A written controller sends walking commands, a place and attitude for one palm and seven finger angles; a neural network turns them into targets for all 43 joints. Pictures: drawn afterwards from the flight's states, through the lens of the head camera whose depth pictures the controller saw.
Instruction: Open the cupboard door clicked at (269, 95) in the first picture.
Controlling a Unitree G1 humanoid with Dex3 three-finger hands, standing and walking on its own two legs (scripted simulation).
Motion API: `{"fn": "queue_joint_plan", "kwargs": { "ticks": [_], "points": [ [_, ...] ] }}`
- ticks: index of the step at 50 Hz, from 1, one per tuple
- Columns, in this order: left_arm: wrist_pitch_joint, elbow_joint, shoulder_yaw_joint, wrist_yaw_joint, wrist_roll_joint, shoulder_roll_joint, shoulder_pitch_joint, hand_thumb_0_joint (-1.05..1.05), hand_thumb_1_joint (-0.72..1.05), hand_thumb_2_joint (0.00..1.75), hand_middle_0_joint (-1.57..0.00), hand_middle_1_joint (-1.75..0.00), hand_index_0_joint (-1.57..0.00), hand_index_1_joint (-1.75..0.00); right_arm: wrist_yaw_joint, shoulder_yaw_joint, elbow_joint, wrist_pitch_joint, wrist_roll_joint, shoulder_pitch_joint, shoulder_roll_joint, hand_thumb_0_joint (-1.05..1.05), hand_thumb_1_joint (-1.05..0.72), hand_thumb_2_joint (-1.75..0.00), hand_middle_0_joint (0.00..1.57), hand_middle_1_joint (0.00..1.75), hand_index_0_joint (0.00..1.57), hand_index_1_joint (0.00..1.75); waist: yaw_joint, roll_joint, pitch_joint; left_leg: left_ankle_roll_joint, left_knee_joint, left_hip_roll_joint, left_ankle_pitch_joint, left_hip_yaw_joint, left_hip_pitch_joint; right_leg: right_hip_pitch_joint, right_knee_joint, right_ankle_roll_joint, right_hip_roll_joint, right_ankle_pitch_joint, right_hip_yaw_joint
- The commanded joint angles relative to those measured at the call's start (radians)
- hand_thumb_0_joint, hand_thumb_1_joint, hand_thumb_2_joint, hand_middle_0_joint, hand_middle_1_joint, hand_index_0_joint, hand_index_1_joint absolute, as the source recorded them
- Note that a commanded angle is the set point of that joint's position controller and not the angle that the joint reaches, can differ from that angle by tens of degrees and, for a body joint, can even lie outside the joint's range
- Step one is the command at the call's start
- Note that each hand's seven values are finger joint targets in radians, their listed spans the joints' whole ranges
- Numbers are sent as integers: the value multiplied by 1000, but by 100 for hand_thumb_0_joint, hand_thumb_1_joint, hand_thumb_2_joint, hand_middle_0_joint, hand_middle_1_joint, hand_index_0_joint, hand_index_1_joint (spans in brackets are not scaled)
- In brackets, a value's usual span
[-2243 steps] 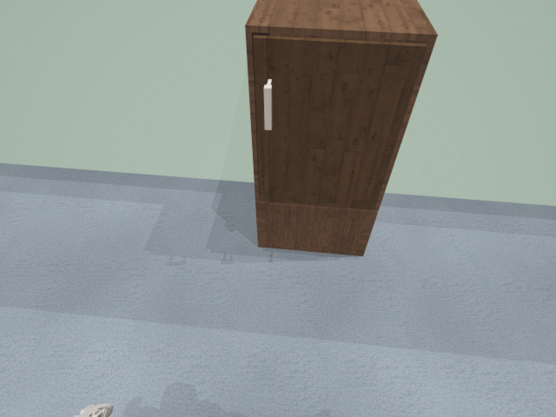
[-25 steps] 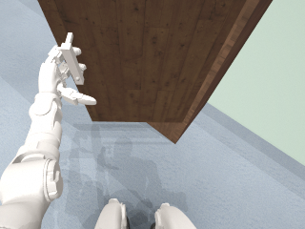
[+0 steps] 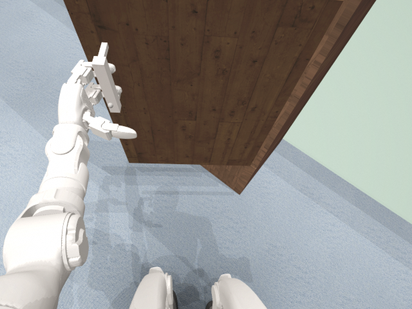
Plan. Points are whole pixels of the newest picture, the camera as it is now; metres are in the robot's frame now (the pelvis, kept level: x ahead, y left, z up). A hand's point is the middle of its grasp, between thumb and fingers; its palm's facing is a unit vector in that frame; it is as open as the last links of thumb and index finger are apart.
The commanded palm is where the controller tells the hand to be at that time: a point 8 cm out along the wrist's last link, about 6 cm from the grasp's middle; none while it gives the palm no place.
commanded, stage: close the thumb around the handle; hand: left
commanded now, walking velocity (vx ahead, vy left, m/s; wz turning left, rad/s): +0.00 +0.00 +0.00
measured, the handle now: (110, 79) +0.54 +0.16 +0.07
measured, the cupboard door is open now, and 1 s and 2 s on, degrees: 39 43 76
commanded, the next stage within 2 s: pull the door open along its arc in 0.58 s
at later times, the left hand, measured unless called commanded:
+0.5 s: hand (115, 102) +0.50 +0.15 +0.06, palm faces -0.07 -1.00 +0.00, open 6.1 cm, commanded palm +0.47 +0.20 +0.06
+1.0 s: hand (119, 117) +0.46 +0.14 +0.06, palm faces -0.03 -1.00 +0.00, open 5.7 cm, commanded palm +0.41 +0.18 +0.06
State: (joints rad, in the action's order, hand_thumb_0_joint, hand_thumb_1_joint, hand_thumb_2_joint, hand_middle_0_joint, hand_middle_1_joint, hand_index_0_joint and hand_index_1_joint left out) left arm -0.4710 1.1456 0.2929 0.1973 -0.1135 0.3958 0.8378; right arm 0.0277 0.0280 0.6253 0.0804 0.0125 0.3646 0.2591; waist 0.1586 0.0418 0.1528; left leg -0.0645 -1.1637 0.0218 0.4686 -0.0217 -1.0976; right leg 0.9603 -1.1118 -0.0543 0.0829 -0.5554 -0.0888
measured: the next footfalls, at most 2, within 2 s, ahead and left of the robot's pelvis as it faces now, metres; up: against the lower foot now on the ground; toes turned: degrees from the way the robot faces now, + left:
none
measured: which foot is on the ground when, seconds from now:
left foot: down 0.00-1.00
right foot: down 0.00-1.00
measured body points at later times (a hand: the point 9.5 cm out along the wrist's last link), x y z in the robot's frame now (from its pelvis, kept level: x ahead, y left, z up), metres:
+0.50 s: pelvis +0.00 +0.01 +0.00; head +0.12 +0.04 +0.43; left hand +0.50 +0.20 +0.06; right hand +0.01 -0.25 -0.11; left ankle +0.04 +0.08 -0.64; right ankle -0.02 -0.09 -0.64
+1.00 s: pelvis +0.01 +0.00 +0.01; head +0.11 +0.01 +0.45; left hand +0.46 +0.19 +0.06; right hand +0.03 -0.26 -0.11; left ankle +0.04 +0.08 -0.64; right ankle -0.02 -0.09 -0.64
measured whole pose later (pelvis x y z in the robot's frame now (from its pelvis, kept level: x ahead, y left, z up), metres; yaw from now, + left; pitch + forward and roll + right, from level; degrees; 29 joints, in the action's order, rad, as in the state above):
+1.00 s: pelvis +0.01 +0.00 +0.01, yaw -1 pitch +22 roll -3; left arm -0.45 0.94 0.24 0.13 -0.14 0.29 0.63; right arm 0.05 0.01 0.60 0.12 0.01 0.39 0.25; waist 0.13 0.05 0.18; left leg -0.07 -1.11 0.02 0.47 -0.05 -1.03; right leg 0.90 -1.07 -0.05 0.08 -0.55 -0.06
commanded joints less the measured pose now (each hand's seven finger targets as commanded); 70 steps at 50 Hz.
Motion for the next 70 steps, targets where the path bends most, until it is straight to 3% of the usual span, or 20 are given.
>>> {"fn": "queue_joint_plan", "kwargs": {
  "ticks": [1, 3, 7, 10, 15, 19, 27, 32, 34, 36, 43, 52, 55, 56, 57, 58, 62, 65, 67, 70],
  "points": [
    [-51, -178, 24, -7, -1, 210, 460, 0, -11, 47, -33, -124, -33, -124, -12, -71, -46, -11, -10, 159, 188, 0, -90, -90, 20, 30, 20, 30, 29, 78, 413, 21, 98, 5, -320, 117, 493, 2, 150, 27, -7, 312, 74],
    [-58, -201, 10, -7, 0, 184, 458, 0, 0, 52, -34, -125, -34, -125, -10, -73, -49, -12, -11, 160, 186, 0, -90, -90, 20, 30, 20, 30, 19, 114, 467, 26, 96, 7, -366, 125, 549, 23, 138, 23, -8, 330, 66],
    [-52, -198, 26, -15, -6, 184, 418, 0, 23, 61, -35, -128, -35, -128, -6, -75, -53, -8, -15, 167, 187, 0, -90, -90, 20, 30, 20, 30, 11, 104, 467, 27, 97, 7, -392, 128, 558, 16, 136, 19, -3, 341, 58],
    [-45, -190, -1, -19, -3, 159, 438, 0, 40, 68, -36, -130, -36, -130, -5, -74, -49, -2, -13, 167, 186, 0, -90, -90, 20, 30, 20, 30, 29, 63, 434, 25, 103, 10, -359, 128, 533, 19, 147, 26, -3, 324, 58],
    [-50, -185, 20, -28, 8, 187, 428, 0, 68, 80, -38, -133, -38, -133, -5, -74, -49, 1, -15, 169, 190, 0, -90, -90, 20, 30, 20, 30, 20, 72, 425, 28, 108, 10, -348, 129, 528, 26, 145, 23, -4, 309, 56],
    [-53, -189, -13, -33, 11, 147, 434, 0, 90, 90, -40, -135, -40, -135, -2, -77, -49, 3, -17, 169, 187, 0, -90, -90, 20, 30, 20, 30, 27, 93, 424, 31, 112, 12, -368, 138, 563, 50, 144, 20, -3, 308, 50],
    [-50, -195, 82, -60, 7, 239, 402, 0, 90, 90, -40, -135, -40, -135, -5, -73, -63, 9, -19, 175, 192, 0, -90, -90, 20, 30, 20, 30, -3, 68, 446, 29, 114, 6, -383, 126, 527, -14, 136, 21, -2, 337, 54],
    [-59, -201, 19, -75, 24, 157, 415, 0, 90, 90, -40, -135, -40, -135, 3, -74, -67, 12, -21, 167, 180, 0, -90, -90, 20, 30, 20, 30, 16, 94, 423, 34, 111, 14, -392, 137, 566, 47, 133, 22, -2, 323, 46],
    [-53, -171, 52, -82, 25, 202, 403, 0, 90, 90, -40, -135, -40, -135, -1, -74, -65, 15, -20, 167, 188, 0, -90, -90, 20, 30, 20, 30, 16, 40, 405, 28, 112, 9, -347, 124, 510, 10, 144, 27, -2, 315, 55],
    [-59, -209, -43, -80, 16, 75, 447, 0, 90, 90, -40, -135, -40, -135, 4, -76, -66, 7, -21, 159, 171, 0, -90, -90, 20, 30, 20, 30, 32, 61, 419, 30, 114, 7, -339, 126, 533, 22, 146, 26, -4, 313, 53],
    [-78, -317, -18, -71, 3, 93, 282, 0, 90, 90, -40, -135, -40, -135, 15, -84, -86, 11, -15, 144, 171, 0, -90, -90, 20, 30, 20, 30, -29, 82, 520, 33, 116, 2, -443, 105, 590, -64, 141, 21, -4, 413, 59],
    [-37, -617, -109, -37, -75, -39, -233, 0, 90, 90, -40, -135, -40, -135, 28, -90, -187, 12, 14, 53, 150, 0, -90, -90, 20, 30, 20, 30, -107, -7, 425, 19, 174, -18, -430, 49, 539, -248, 191, 26, -8, 532, 73],
    [-32, -769, -184, -38, -89, -106, -390, 0, 90, 90, -40, -135, -40, -135, 32, -88, -214, 7, 20, 11, 137, 0, -90, -90, 20, 30, 20, 30, -113, -31, 357, 18, 198, -16, -411, 45, 544, -255, 209, 33, -16, 532, 73],
    [-26, -838, -53, -181, -166, -154, -425, 0, 90, 90, -40, -135, -40, -135, 29, -85, -217, -12, 8, -26, 103, 0, -90, -90, 20, 30, 20, 30, -205, -48, 362, 29, 213, -16, -412, 32, 527, -285, 212, 31, -13, 500, 54],
    [-21, -875, -105, -262, -131, -180, -520, 0, 90, 90, -40, -135, -40, -135, 33, -79, -232, -30, 3, -44, 105, 0, -90, -90, 20, 30, 20, 30, -194, 0, 333, 33, 212, -23, -413, 30, 529, -277, 205, 30, -10, 492, 54],
    [-11, -898, -147, -307, -119, -236, -595, 0, 90, 90, -40, -135, -40, -135, 39, -75, -231, -35, 0, -57, 96, 0, -90, -90, 20, 30, 20, 30, -181, -17, 300, 36, 211, -17, -410, 34, 528, -259, 204, 31, -15, 486, 46],
    [-26, -1012, -175, -481, 3, -238, -735, 0, 90, 90, -40, -135, -40, -135, 48, -76, -236, -43, -30, -91, 90, 0, -90, -90, 20, 30, 20, 30, -186, -102, 270, 34, 192, -20, -377, 42, 470, -271, 173, 33, -27, 483, 61],
    [-30, -1101, -280, -579, 126, -302, -807, 0, 90, 90, -40, -135, -40, -135, 56, -70, -251, -40, -43, -129, 64, 0, -90, -90, 20, 30, 20, 30, -190, -47, 284, 36, 188, -26, -364, 43, 482, -264, 157, 25, -40, 468, 71],
    [-10, -1138, -278, -626, 152, -307, -945, 0, 90, 90, -40, -135, -40, -135, 52, -65, -264, -34, -46, -141, 54, 0, -90, -90, 20, 30, 20, 30, -209, -63, 301, 37, 196, -28, -357, 44, 483, -301, 168, 19, -37, 465, 77],
    [35, -1213, -359, -641, 135, -389, -1036, 0, 90, 90, -40, -135, -40, -135, 35, -53, -286, -33, -41, -181, 36, 0, -90, -90, 20, 30, 20, 30, -190, -93, 265, 37, 208, -38, -309, 34, 484, -344, 219, 26, -45, 473, 92]
  ]
}}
